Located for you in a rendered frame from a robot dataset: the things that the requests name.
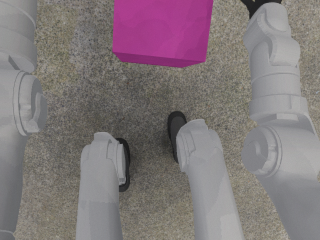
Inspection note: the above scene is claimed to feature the left robot forearm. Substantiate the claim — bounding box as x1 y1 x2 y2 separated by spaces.
0 0 38 73

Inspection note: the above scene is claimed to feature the right robot forearm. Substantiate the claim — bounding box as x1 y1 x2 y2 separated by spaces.
242 2 320 141

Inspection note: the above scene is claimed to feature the right robot upper arm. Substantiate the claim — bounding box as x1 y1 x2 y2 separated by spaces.
240 125 320 240

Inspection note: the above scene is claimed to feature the carton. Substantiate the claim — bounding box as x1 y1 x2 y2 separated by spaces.
112 0 214 68

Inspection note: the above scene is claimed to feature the left robot upper arm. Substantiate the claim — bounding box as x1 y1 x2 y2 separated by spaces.
0 69 48 240

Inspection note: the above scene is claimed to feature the right robot hand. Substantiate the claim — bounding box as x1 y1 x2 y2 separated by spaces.
240 0 282 20

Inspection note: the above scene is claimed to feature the right robot foot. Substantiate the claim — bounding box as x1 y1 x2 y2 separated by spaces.
167 111 187 164

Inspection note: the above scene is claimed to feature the robot left thigh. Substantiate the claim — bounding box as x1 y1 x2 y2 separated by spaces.
75 139 126 240

